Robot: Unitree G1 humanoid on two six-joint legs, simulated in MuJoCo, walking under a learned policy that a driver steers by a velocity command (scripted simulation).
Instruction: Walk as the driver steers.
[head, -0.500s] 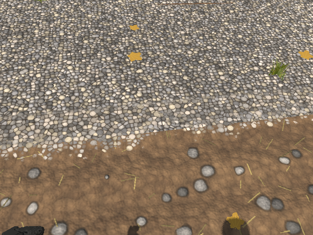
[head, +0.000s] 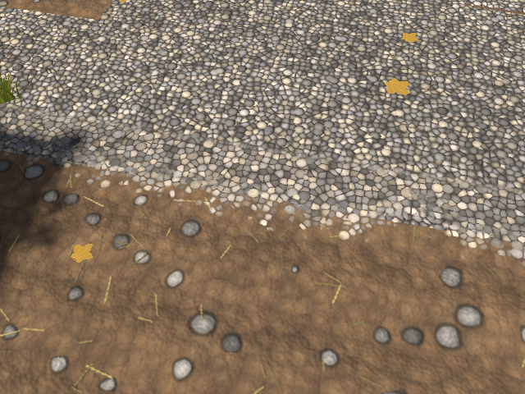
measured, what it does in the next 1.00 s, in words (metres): walks ahead: left foot, then right foot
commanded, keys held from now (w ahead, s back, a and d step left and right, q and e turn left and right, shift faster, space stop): q+shift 0.32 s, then shift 0.02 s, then w+e+shift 0.66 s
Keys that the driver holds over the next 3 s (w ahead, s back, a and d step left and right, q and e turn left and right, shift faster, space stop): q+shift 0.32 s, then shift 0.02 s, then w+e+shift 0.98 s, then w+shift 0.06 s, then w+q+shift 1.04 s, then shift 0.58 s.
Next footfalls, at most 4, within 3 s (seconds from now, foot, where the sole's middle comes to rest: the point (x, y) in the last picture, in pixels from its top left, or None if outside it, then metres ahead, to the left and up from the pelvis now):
0.12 left None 0.06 0.15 -0.78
0.70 right None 0.20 -0.05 -0.78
1.10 left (215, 320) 0.61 0.16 -0.78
1.54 right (340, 217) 0.94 -0.19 -0.78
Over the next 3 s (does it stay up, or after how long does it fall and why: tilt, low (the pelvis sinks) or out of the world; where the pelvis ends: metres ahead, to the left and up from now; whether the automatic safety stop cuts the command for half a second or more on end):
stays up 1.93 -0.10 -0.01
